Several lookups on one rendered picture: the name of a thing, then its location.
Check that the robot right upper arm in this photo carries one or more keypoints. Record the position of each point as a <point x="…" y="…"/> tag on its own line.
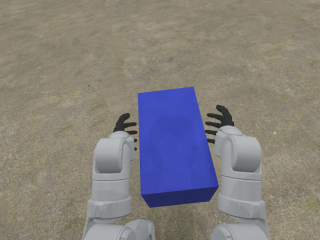
<point x="237" y="231"/>

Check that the robot left thigh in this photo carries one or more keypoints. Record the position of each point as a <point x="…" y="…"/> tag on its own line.
<point x="143" y="229"/>

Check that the left robot hand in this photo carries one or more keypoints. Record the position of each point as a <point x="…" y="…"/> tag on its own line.
<point x="120" y="126"/>

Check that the robot left upper arm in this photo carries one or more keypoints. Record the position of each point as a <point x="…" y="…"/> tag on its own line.
<point x="101" y="231"/>

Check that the robot left forearm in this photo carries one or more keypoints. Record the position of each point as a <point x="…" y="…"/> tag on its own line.
<point x="110" y="199"/>

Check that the carton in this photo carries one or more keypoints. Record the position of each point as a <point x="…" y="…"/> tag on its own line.
<point x="176" y="165"/>

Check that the robot right forearm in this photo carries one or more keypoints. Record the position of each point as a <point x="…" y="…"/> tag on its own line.
<point x="241" y="170"/>

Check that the right robot hand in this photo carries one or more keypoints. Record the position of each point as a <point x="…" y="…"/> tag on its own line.
<point x="226" y="120"/>

